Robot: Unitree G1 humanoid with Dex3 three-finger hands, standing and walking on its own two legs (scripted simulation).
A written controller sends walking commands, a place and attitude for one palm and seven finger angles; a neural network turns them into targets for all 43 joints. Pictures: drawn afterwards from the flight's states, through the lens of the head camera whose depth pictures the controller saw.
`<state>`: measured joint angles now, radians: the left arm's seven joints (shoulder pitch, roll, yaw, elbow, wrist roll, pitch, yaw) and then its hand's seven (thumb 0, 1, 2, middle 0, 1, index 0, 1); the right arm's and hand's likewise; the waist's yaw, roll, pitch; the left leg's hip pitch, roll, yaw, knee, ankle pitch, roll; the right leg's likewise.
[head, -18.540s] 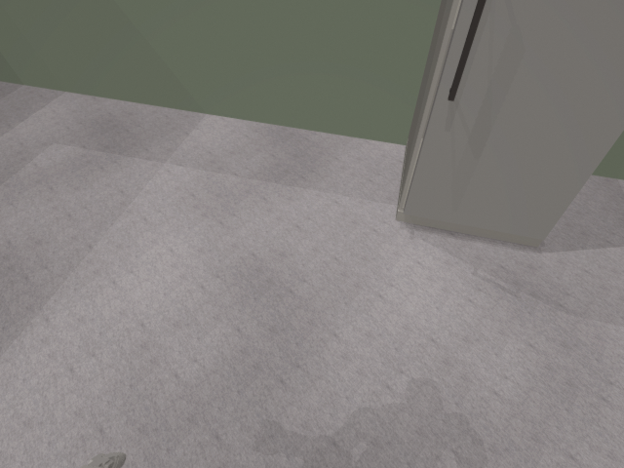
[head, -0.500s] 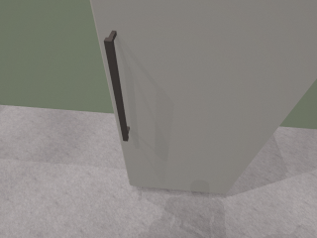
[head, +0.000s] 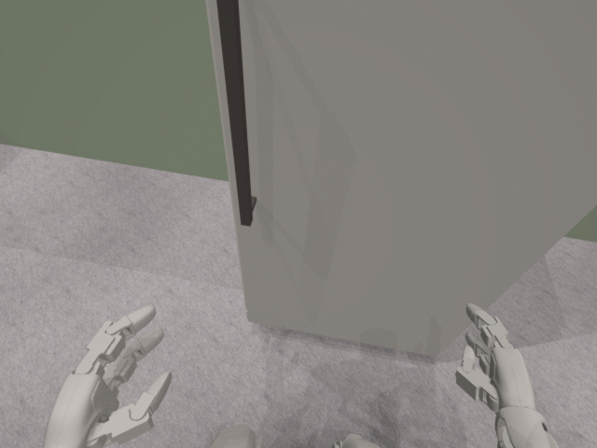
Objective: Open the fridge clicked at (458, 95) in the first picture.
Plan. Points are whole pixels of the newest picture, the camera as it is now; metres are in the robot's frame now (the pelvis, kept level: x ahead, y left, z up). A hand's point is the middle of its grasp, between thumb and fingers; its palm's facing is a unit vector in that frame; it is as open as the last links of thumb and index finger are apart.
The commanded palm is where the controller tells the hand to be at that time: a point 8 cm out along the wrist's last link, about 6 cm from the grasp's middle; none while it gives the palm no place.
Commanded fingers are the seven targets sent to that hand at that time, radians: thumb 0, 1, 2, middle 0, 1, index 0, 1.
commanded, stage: raise the hand to about handle height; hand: left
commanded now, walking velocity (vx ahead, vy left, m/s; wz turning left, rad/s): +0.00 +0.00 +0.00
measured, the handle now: (243, 125) +0.50 +0.14 +0.16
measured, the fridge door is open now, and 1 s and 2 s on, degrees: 0 0 0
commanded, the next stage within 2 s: move the hooked fingers beside the handle in 1.62 s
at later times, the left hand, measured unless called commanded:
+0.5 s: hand (113, 323) +0.23 +0.23 +0.08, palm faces -0.05 -1.00 -0.07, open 12.0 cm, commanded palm +0.20 +0.29 +0.10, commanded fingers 0.00 -0.27 0.40 -0.28 -1.05 -0.28 -1.05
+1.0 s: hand (57, 261) +0.27 +0.29 +0.14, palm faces -0.03 -1.00 -0.06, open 13.9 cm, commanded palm +0.24 +0.34 +0.15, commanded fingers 0.00 -0.50 0.30 -0.30 -1.20 -0.30 -1.20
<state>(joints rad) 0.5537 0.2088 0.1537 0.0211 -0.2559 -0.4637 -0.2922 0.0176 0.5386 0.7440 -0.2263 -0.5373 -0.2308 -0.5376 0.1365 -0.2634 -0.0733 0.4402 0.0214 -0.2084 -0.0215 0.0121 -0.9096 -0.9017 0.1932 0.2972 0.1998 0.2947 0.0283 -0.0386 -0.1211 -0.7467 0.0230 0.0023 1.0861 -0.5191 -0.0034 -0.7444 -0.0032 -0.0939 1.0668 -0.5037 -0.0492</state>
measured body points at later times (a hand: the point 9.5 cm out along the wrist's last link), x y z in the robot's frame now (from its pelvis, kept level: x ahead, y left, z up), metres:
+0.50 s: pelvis +0.01 +0.01 +0.02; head +0.06 +0.02 +0.47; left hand +0.22 +0.29 +0.09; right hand +0.15 -0.25 -0.06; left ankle +0.01 +0.12 -0.66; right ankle +0.02 -0.09 -0.66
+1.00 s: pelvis +0.01 +0.03 +0.04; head +0.03 +0.03 +0.49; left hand +0.26 +0.34 +0.14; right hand +0.20 -0.20 -0.02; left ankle +0.01 +0.12 -0.66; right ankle +0.02 -0.09 -0.66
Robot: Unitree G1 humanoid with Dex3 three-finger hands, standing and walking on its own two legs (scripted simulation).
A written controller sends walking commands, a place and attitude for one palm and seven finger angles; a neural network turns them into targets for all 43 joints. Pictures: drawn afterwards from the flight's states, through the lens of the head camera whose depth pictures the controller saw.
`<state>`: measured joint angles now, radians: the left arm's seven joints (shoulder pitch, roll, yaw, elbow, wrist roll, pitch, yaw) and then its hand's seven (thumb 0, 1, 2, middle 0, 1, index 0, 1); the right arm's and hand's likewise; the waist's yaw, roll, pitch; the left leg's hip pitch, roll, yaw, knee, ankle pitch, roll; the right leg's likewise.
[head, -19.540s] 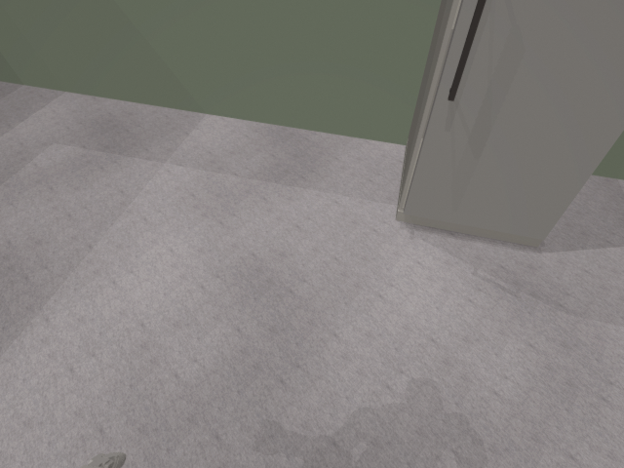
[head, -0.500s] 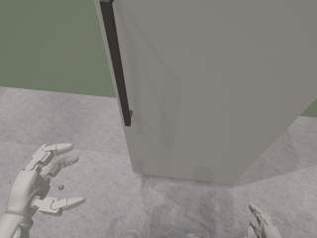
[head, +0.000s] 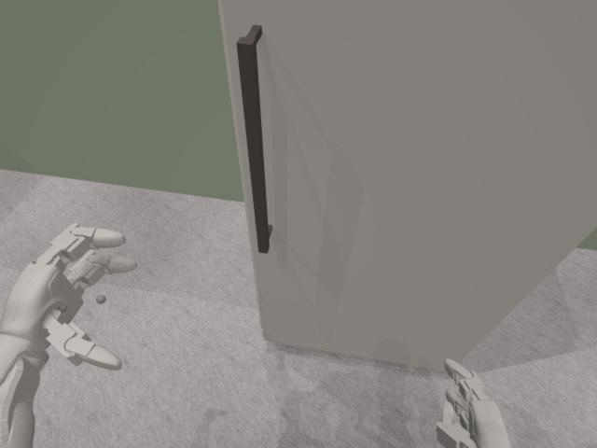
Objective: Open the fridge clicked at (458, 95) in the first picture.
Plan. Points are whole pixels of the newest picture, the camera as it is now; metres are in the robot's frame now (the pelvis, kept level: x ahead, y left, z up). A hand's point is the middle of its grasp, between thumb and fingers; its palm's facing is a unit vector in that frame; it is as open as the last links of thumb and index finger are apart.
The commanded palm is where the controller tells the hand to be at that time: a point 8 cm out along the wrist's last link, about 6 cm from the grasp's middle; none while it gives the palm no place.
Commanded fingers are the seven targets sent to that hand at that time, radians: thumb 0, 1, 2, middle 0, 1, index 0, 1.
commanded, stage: raise the hand to about handle height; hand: left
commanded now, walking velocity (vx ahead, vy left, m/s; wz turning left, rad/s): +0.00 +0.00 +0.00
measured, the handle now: (260, 164) +0.49 +0.11 +0.11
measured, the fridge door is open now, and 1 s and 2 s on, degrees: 0 0 0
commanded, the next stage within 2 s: move the hooked fingers beside the handle in 0.62 s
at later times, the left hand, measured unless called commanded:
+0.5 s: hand (103, 282) +0.27 +0.26 +0.10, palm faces -0.03 -1.00 -0.05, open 14.0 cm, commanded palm +0.24 +0.31 +0.11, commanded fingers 0.00 -0.50 0.30 -0.30 -1.20 -0.30 -1.20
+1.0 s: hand (131, 271) +0.29 +0.23 +0.11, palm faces -0.07 -1.00 -0.03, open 14.0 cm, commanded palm +0.27 +0.29 +0.11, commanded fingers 0.00 -0.50 0.30 -0.30 -1.20 -0.30 -1.20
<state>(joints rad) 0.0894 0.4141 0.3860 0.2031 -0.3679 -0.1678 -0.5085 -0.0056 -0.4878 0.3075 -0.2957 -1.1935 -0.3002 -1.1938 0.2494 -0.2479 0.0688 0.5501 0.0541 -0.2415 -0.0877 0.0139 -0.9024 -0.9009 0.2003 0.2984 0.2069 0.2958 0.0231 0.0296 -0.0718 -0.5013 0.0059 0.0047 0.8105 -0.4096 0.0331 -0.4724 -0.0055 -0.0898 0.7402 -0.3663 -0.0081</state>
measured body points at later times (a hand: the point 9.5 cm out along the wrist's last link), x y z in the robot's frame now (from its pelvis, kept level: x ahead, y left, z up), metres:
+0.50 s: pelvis +0.00 +0.00 +0.01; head +0.02 +0.00 +0.46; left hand +0.27 +0.31 +0.11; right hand +0.15 -0.26 -0.06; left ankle +0.00 +0.09 -0.71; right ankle +0.01 -0.12 -0.71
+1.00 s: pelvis +0.00 -0.02 +0.01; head +0.02 -0.02 +0.46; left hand +0.29 +0.29 +0.11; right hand +0.16 -0.26 -0.07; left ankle +0.00 +0.09 -0.71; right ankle +0.01 -0.12 -0.71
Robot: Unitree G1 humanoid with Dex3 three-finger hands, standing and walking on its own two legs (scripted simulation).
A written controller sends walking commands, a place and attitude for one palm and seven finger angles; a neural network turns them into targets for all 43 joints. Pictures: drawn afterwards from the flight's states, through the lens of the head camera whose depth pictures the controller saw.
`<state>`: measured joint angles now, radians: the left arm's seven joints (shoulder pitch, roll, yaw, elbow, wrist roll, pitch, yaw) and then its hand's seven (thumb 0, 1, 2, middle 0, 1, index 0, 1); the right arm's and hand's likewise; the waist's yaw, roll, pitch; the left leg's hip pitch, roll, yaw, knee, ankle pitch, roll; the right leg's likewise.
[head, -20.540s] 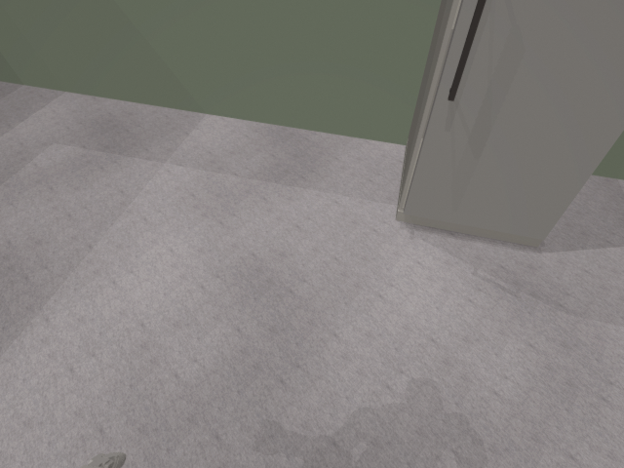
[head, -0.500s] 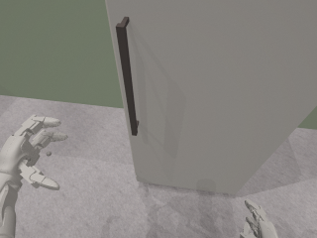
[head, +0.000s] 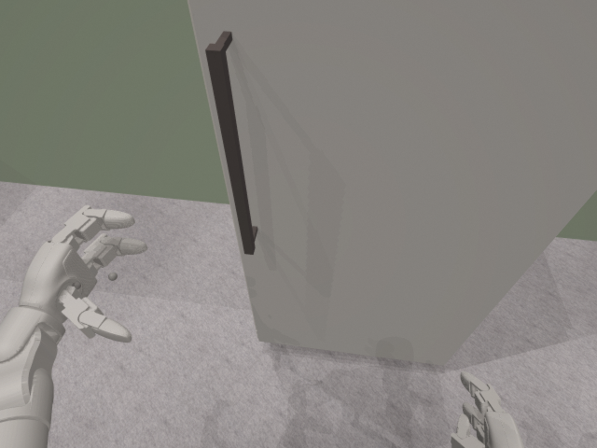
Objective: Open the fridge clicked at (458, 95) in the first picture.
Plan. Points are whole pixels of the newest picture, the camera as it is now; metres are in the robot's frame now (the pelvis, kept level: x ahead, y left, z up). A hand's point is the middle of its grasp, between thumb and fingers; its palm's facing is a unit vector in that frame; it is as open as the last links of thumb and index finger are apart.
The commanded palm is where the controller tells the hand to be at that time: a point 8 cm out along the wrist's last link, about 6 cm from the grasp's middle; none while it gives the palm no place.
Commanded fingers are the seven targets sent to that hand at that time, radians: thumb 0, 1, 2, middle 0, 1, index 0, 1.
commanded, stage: move the hooked fingers beside the handle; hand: left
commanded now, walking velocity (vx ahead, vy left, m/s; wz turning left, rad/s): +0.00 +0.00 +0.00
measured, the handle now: (240, 167) +0.49 +0.13 +0.11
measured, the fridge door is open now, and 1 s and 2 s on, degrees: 0 0 0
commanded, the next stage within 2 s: none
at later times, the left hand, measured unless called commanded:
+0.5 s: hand (143, 241) +0.35 +0.24 +0.09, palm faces -0.08 -1.00 -0.01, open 14.0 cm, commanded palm +0.33 +0.29 +0.10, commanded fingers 0.00 -0.50 0.30 -0.30 -1.20 -0.30 -1.20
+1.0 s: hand (174, 211) +0.42 +0.21 +0.08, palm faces -0.09 -1.00 +0.00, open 14.0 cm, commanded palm +0.39 +0.27 +0.09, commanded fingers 0.00 -0.50 0.30 -0.30 -1.20 -0.30 -1.20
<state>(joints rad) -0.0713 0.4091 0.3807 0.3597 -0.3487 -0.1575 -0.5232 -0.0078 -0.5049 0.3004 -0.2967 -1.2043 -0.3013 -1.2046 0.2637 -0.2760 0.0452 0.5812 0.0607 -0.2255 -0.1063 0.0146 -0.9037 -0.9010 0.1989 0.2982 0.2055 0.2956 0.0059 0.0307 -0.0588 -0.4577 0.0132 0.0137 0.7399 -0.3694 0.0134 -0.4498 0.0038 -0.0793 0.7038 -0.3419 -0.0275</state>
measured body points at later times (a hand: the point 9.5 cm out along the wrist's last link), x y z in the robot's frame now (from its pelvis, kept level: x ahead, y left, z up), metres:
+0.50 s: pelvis +0.00 +0.00 +0.00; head +0.04 +0.00 +0.45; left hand +0.35 +0.29 +0.10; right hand +0.13 -0.26 -0.09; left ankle +0.00 +0.11 -0.72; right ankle +0.01 -0.10 -0.72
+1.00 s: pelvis +0.01 +0.01 +0.00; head +0.07 +0.02 +0.44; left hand +0.41 +0.27 +0.08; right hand +0.10 -0.26 -0.11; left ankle +0.00 +0.11 -0.72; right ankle +0.01 -0.10 -0.72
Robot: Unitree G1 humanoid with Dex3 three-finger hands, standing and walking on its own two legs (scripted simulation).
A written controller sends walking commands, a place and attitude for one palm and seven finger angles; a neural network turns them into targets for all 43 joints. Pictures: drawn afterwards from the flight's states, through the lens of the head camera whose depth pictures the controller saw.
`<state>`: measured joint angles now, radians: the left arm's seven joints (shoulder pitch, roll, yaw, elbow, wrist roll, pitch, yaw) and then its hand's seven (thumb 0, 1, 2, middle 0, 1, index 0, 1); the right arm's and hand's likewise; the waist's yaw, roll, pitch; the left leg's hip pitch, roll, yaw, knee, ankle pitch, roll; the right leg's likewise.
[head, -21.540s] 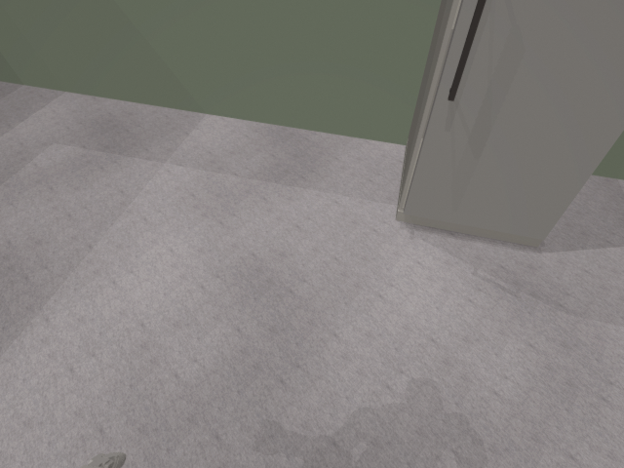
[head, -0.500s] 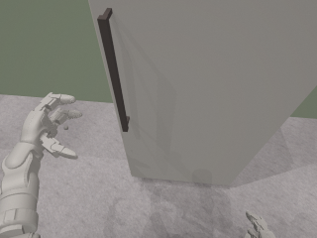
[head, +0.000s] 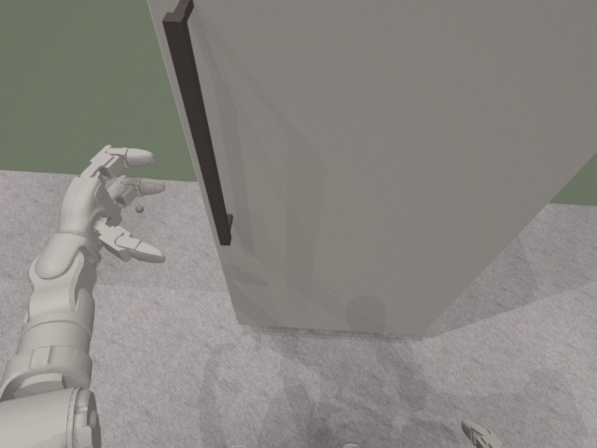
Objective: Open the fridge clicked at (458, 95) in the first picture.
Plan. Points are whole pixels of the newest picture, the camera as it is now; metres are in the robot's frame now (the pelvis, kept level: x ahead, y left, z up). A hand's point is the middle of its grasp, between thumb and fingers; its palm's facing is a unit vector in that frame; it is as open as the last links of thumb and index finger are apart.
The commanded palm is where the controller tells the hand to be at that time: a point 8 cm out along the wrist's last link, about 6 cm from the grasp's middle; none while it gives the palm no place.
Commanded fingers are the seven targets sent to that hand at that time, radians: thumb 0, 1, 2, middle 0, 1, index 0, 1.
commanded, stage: move the hooked fingers beside the handle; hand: left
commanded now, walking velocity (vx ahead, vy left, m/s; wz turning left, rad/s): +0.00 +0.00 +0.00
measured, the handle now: (211, 154) +0.48 +0.13 +0.11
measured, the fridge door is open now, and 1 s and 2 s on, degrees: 0 0 0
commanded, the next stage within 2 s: feel for the door with the fingertips in 1.12 s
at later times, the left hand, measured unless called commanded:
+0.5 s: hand (164, 189) +0.43 +0.19 +0.09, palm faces -0.06 -1.00 +0.00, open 14.0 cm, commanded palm +0.40 +0.25 +0.09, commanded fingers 0.00 -0.50 0.30 -0.30 -1.20 -0.30 -1.20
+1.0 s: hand (166, 198) +0.41 +0.18 +0.09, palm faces -0.05 -1.00 -0.01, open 14.0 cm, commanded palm +0.39 +0.24 +0.09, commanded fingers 0.00 -0.50 0.30 -0.30 -1.20 -0.30 -1.20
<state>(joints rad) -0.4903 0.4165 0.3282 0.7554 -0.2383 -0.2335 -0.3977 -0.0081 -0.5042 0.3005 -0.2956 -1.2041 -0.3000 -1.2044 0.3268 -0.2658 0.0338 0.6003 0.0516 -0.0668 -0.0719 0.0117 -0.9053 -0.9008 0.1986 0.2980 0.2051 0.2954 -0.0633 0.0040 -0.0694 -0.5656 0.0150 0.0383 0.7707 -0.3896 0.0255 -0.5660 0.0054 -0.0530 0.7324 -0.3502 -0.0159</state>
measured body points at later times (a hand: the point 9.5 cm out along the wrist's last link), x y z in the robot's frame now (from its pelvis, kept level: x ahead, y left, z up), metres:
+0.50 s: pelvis +0.00 +0.00 +0.00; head +0.07 +0.00 +0.44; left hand +0.43 +0.24 +0.09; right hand +0.06 -0.27 -0.12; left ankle -0.01 +0.10 -0.71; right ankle +0.00 -0.11 -0.71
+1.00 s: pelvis -0.01 -0.01 +0.00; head +0.05 +0.00 +0.44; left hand +0.41 +0.24 +0.09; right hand +0.09 -0.27 -0.11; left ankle -0.01 +0.10 -0.71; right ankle +0.00 -0.11 -0.71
